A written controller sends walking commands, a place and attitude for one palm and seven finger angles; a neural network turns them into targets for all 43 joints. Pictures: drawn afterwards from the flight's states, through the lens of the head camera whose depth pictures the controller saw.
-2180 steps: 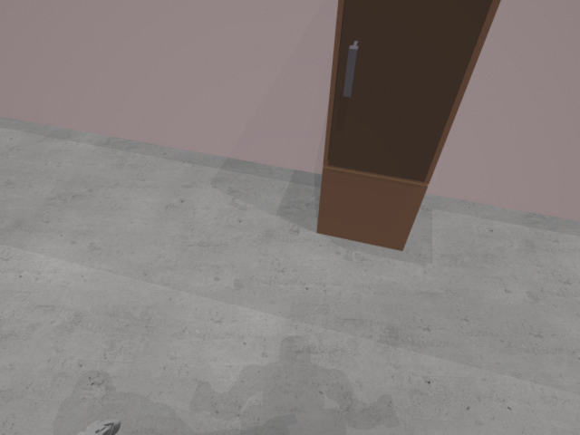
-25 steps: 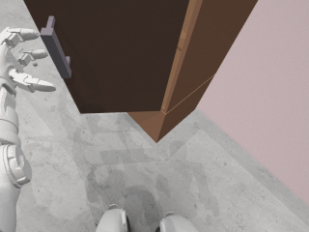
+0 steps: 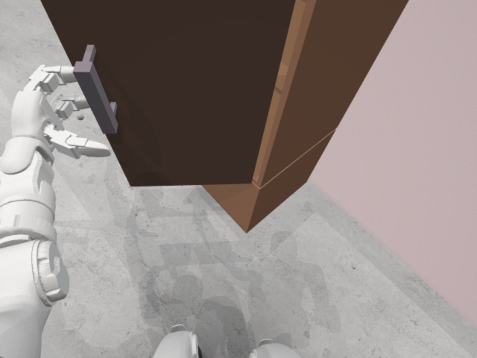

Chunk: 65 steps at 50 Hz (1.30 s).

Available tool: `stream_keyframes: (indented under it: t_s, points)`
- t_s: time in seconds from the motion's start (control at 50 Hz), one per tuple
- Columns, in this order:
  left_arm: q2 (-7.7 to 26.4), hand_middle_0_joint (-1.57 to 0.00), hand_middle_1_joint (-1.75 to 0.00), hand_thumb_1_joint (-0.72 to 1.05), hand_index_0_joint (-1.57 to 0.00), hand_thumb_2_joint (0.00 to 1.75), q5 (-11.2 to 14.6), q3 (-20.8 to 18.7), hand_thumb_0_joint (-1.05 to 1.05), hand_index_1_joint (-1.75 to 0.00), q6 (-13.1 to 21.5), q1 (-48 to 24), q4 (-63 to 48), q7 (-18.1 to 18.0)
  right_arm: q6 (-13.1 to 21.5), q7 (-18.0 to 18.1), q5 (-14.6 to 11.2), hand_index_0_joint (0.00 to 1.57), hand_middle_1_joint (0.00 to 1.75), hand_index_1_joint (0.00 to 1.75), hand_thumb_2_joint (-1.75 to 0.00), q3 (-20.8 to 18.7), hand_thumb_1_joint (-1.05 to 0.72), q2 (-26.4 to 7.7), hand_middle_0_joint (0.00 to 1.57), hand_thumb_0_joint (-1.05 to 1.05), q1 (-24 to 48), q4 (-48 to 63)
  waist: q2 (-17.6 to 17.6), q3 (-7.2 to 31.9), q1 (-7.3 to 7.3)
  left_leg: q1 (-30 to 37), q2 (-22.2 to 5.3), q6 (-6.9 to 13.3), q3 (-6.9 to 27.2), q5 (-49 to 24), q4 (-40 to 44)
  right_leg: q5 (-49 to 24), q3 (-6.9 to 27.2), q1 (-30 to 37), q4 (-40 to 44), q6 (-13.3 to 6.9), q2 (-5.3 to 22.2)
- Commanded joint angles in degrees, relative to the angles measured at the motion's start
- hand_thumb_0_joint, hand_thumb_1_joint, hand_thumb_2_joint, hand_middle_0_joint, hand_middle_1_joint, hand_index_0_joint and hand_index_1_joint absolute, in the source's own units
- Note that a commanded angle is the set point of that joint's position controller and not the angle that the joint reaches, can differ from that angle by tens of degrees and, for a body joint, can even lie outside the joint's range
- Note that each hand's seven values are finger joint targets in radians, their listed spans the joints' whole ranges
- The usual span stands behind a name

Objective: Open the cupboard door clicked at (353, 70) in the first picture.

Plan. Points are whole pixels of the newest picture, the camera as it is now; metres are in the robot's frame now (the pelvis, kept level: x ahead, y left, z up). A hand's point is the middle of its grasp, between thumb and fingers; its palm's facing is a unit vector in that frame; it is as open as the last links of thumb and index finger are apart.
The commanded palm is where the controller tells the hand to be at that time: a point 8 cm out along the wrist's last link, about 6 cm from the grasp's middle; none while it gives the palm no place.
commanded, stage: slide the fingers in behind the handle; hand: left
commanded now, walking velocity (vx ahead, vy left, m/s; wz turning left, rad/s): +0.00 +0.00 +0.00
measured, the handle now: (100, 92) +0.54 +0.21 +0.09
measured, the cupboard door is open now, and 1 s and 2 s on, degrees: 52 52 52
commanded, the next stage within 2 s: close the thumb around the handle in 0.94 s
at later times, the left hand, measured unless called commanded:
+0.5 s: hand (106, 115) +0.49 +0.19 +0.10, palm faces +0.04 -1.00 -0.02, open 14.0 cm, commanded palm +0.47 +0.24 +0.09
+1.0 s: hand (97, 117) +0.48 +0.20 +0.10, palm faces +0.04 -1.00 -0.01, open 14.0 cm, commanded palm +0.46 +0.24 +0.09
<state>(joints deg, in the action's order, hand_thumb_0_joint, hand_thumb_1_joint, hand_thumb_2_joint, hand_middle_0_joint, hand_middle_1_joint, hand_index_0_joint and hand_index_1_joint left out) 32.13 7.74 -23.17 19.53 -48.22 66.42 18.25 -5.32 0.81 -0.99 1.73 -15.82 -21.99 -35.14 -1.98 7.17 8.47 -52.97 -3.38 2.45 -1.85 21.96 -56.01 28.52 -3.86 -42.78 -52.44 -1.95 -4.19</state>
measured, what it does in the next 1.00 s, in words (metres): stands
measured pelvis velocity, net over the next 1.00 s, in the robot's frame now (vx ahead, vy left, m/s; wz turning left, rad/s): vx -0.01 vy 0.00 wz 0.01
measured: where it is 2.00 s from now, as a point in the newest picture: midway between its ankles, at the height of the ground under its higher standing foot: outside the picture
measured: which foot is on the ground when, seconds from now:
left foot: down 0.00-1.00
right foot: down 0.00-1.00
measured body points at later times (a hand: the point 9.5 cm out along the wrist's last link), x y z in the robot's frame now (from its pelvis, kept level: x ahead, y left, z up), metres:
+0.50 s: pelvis -0.01 +0.00 +0.00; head +0.09 +0.01 +0.44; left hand +0.48 +0.24 +0.10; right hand -0.01 -0.27 -0.12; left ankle +0.04 +0.09 -0.68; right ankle -0.04 -0.10 -0.68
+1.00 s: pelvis -0.01 +0.00 +0.00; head +0.09 +0.02 +0.44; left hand +0.47 +0.26 +0.10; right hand +0.01 -0.27 -0.11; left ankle +0.04 +0.09 -0.68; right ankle -0.04 -0.10 -0.68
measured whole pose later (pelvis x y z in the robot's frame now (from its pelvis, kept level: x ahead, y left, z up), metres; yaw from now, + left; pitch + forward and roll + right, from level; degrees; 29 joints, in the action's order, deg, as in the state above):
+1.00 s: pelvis -0.01 +0.00 +0.00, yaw +0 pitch +18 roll -4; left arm 28.6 7.3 -20.1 21.6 -49.1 66.7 13.6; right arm -4.4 0.1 -0.7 1.1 -15.7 -23.0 -36.6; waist -2.1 7.0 8.6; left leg -52.9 -3.2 2.2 -1.3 21.5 -56.1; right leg 28.5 -4.3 -42.7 -53.0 -2.2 -4.1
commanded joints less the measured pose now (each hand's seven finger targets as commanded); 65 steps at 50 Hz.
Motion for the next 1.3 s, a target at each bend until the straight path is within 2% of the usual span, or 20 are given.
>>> stream_keyframes:
  t_s: [0.0, 0.18, 0.2, 0.3, 0.44, 0.5, 0.64, 0.68, 0.72, 0.8, 0.82, 0.92, 1.02, 1.04, 1.12, 1.16, 1.18, 1.22, 1.24, 1.28]
  points:
    - [12.3, -0.3, -1.2, -0.5, -0.3, 0.3, 1.2, 0.3, 0.0, -1.2, 5.2, -26.6, -13.9, -0.8, 1.1, 0.8, -0.1, 0.2, 0.3, 0.3, -0.9, -3.9, -0.9, -10.2, 0.2, 0.0, -8.5, 2.6, -7.3, 23.5, 0.88, 31.3, 1.1, 0.2, 5.9, -21.5, 3.3, -22.5, 2.7, -2.9, 6.4, 0.9, -0.6]
    - [9.0, -0.3, -1.2, -0.5, -0.3, 0.3, 0.9, 2.0, 0.0, -1.2, 4.5, -28.3, -12.4, -3.4, 1.5, 0.6, 0.2, 0.2, 0.3, 0.3, -0.9, -3.9, -0.9, -10.2, 0.2, 0.0, -8.4, 1.9, -6.1, 21.7, 1.38, 30.4, 1.4, 0.2, 6.6, -17.8, 3.8, -18.4, 2.3, -4.5, 6.8, 0.7, -0.4]
    - [11.1, -0.3, -1.2, -0.5, -0.3, 0.3, 0.4, 0.5, 0.0, -1.2, 4.6, -28.5, -12.2, -3.9, 1.6, 0.6, 0.1, 0.2, 0.3, 0.3, -0.9, -4.0, -0.9, -10.3, 0.2, 0.0, -8.3, 1.7, -6.1, 23.0, 1.02, 30.1, 1.2, 0.2, 6.5, -17.6, 3.8, -18.5, 2.6, -4.1, 6.6, 0.9, -0.2]
    - [10.7, -0.3, -1.2, -0.5, -0.3, 0.3, -0.4, 0.3, 0.0, -1.2, 6.0, -28.2, -13.6, -5.5, 1.9, 0.3, 0.3, 0.2, 0.3, 0.3, -0.9, -3.8, -0.9, -9.8, 0.2, 0.0, -8.3, 2.2, -6.6, 25.5, 0.17, 30.6, 1.4, 0.0, 6.3, -19.2, 3.5, -20.2, 2.7, -2.4, 5.8, 0.8, -0.3]
    - [9.4, -0.3, -1.2, -0.5, -0.3, 0.3, -0.8, 1.6, 0.0, -1.2, 4.6, -28.4, -8.9, -6.0, 1.9, 0.2, 0.3, 0.2, 0.3, 0.3, -0.9, -3.8, -0.9, -10.1, 0.2, 0.0, -9.1, 2.0, -3.0, 20.5, 1.57, 25.8, 1.5, 0.3, 5.9, -13.7, 4.3, -16.9, 2.9, -2.8, 7.1, 1.2, -0.3]
    - [9.1, -0.3, -1.2, -0.5, -0.3, 0.3, -0.5, 1.6, 0.0, -1.2, 5.2, -29.0, -10.8, -6.1, 2.1, 0.2, 0.3, 0.2, 0.3, 0.3, -0.9, -3.9, -0.9, -10.0, 0.2, 0.0, -9.3, 2.1, -4.8, 23.2, 1.12, 27.1, 1.6, 0.4, 5.6, -15.6, 4.1, -18.7, 3.3, -1.8, 6.8, 1.0, -0.3]
    - [11.6, -0.3, -1.2, -0.5, -0.3, 0.3, -0.9, -0.8, 0.0, -1.2, 6.3, -27.1, -11.5, -6.7, 2.1, 0.1, 0.5, 0.2, 0.3, 0.3, -0.9, -4.0, -0.9, -9.9, 0.2, 0.0, -9.8, 1.8, -4.9, 24.3, 0.17, 27.0, 1.6, 0.3, 5.3, -17.6, 3.8, -20.8, 3.3, -0.2, 6.3, 1.0, -0.4]
    - [9.4, -0.3, -1.2, -0.5, -0.3, 0.3, -0.8, 0.4, 0.0, -1.2, 6.1, -26.5, -11.6, -6.8, 2.1, -0.2, 0.5, 0.2, 0.3, 0.3, -0.9, -4.0, -0.9, -9.7, 0.2, 0.0, -9.8, 2.1, -5.1, 23.6, 0.24, 27.4, 1.9, 0.4, 5.3, -17.8, 3.8, -20.9, 3.1, -0.5, 6.4, 0.9, -0.5]
    - [12.7, -0.3, -1.2, -0.5, -0.3, 0.3, -1.1, -1.8, 0.0, -1.2, 5.5, -25.5, -10.8, -6.7, 1.7, 0.0, 0.4, 0.2, 0.3, 0.3, -0.9, -4.1, -0.9, -10.1, 0.2, 0.0, -9.8, 1.9, -3.7, 23.4, -0.06, 25.8, 1.8, 0.5, 4.9, -17.3, 3.8, -21.6, 3.5, 1.0, 6.7, 1.2, -0.4]
    - [10.8, -0.3, -1.2, -0.5, -0.3, 0.3, -0.3, 0.0, 0.0, -1.2, 5.5, -26.4, -11.6, -5.7, 1.7, 0.1, 0.1, 0.2, 0.3, 0.3, -0.9, -3.9, -0.9, -9.8, 0.2, 0.0, -9.4, 2.3, -3.3, 22.7, 0.63, 25.4, 2.0, 0.7, 4.5, -17.3, 4.0, -23.0, 3.9, 1.7, 7.1, 1.4, -0.3]
    - [12.2, -0.3, -1.2, -0.5, -0.3, 0.3, -0.3, -1.1, 0.0, -1.2, 5.6, -26.3, -11.9, -5.6, 1.6, 0.2, 0.2, 0.2, 0.3, 0.3, -0.9, -4.0, -0.9, -9.9, 0.2, 0.0, -9.5, 2.1, -3.6, 22.9, 0.34, 25.4, 1.9, 0.6, 4.6, -17.4, 3.8, -23.0, 3.9, 2.0, 7.0, 1.3, -0.4]
    - [7.7, -0.3, -1.2, -0.5, -0.3, 0.3, 0.2, 2.7, 0.0, -1.2, 6.2, -27.9, -12.1, -4.5, 1.9, 0.2, 0.2, 0.2, 0.3, 0.3, -0.9, -4.2, -0.9, -9.8, 0.2, 0.0, -8.8, 1.4, -5.9, 21.5, 1.61, 28.8, 1.6, 0.3, 5.6, -16.5, 3.8, -19.5, 3.1, -3.0, 7.2, 1.0, -0.5]
    - [7.9, -0.3, -1.2, -0.5, -0.3, 0.3, 0.6, 3.0, 0.0, -1.2, 5.2, -29.6, -10.7, -4.3, 2.0, 0.4, 0.3, 0.2, 0.3, 0.3, -0.9, -4.1, -0.9, -10.2, 0.2, 0.0, -8.8, 1.0, -5.7, 21.2, 2.15, 29.0, 1.4, 0.2, 6.3, -16.3, 3.9, -18.2, 2.8, -4.4, 7.0, 0.9, -0.3]
    - [7.8, -0.3, -1.21, -0.44, -0.3, 0.32, 0.6, 2.7, 0.0, -1.21, 5.1, -29.3, -11.1, -4.4, 2.1, 0.4, 0.2, 0.2, 0.3, 0.3, -0.9, -4.3, -0.9, -10.2, 0.2, 0.0, -9.0, 1.2, -4.8, 22.4, 1.96, 29.3, 1.4, 0.3, 6.4, -16.6, 3.8, -18.2, 2.8, -4.4, 6.9, 1.0, -0.4]
    - [6.8, -0.32, -1.23, -0.22, -0.32, 0.42, 0.1, 3.1, 0.0, -1.23, 6.4, -30.8, -14.3, -5.6, 2.4, 0.1, 0.6, 0.2, 0.3, 0.3, -0.9, -4.3, -0.9, -9.8, 0.2, 0.0, -8.6, 1.1, -9.1, 25.9, 1.19, 33.7, 1.1, -0.4, 7.3, -19.9, 3.3, -18.5, 2.1, -6.0, 5.7, 0.5, -0.4]
    - [6.5, -0.33, -1.24, -0.11, -0.33, 0.47, -0.1, 3.1, 0.0, -1.24, 6.4, -30.3, -13.0, -6.3, 2.5, 0.0, 0.7, 0.2, 0.3, 0.3, -0.9, -4.2, -0.9, -9.9, 0.2, 0.0, -8.5, 1.0, -7.1, 24.6, 1.62, 32.5, 1.0, -0.3, 7.4, -18.5, 3.4, -17.4, 2.0, -6.3, 5.9, 0.6, -0.5]
    - [9.0, -0.33, -1.25, -0.05, -0.33, 0.49, -0.1, 0.8, 0.0, -1.25, 6.6, -30.5, -12.3, -6.8, 2.5, 0.1, 0.8, 0.2, 0.3, 0.3, -0.9, -4.2, -0.9, -10.1, 0.2, 0.0, -9.2, 0.8, -6.0, 24.2, 1.22, 31.7, 1.1, -0.2, 7.4, -19.1, 3.4, -18.0, 1.9, -5.1, 5.7, 0.5, -0.6]
    - [7.0, -0.34, -1.26, 0.06, -0.34, 0.54, -0.6, 2.6, 0.0, -1.26, 6.1, -29.4, -12.4, -7.0, 2.4, -0.1, 0.6, 0.2, 0.3, 0.3, -0.9, -4.1, -0.9, -9.9, 0.2, 0.0, -8.7, 1.3, -6.6, 25.0, 1.22, 31.8, 1.2, -0.3, 7.1, -19.7, 3.5, -18.8, 2.0, -4.8, 5.5, 0.7, -0.5]
    - [9.7, -0.34, -1.27, 0.12, -0.34, 0.56, -0.8, -0.2, 0.0, -1.27, 5.9, -27.8, -12.1, -7.3, 2.3, -0.1, 0.7, 0.2, 0.3, 0.3, -0.9, -4.3, -0.9, -10.2, 0.2, 0.0, -9.1, 1.6, -6.1, 25.8, -0.05, 31.3, 1.2, -0.3, 6.9, -20.1, 3.5, -19.5, 2.1, -3.8, 5.5, 0.6, -0.5]
    - [9.5, -0.35, -1.28, 0.23, -0.35, 0.61, -0.8, -0.1, 0.0, -1.28, 5.6, -26.2, -12.1, -7.4, 1.9, -0.2, 0.8, 0.2, 0.3, 0.3, -0.9, -4.2, -0.9, -10.1, 0.2, 0.0, -9.3, 1.9, -5.5, 25.7, -0.07, 30.9, 1.5, -0.1, 6.6, -21.5, 3.3, -21.3, 2.1, -2.3, 5.3, 0.5, -0.6]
